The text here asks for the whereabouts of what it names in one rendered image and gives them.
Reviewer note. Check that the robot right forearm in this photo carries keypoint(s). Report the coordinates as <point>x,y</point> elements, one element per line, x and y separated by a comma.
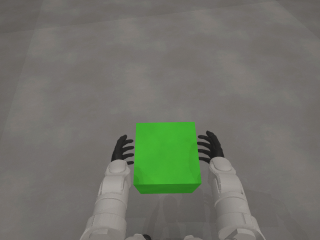
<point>234,219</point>

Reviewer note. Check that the robot left hand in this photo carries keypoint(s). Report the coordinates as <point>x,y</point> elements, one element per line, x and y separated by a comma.
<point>119,150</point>

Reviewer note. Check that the robot left forearm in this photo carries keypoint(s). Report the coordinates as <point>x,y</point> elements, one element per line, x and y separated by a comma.
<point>108,217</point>

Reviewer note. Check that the carton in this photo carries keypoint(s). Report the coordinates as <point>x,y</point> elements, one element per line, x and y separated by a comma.
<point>166,159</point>

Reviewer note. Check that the robot right hand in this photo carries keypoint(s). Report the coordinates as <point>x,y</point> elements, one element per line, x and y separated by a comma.
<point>214,147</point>

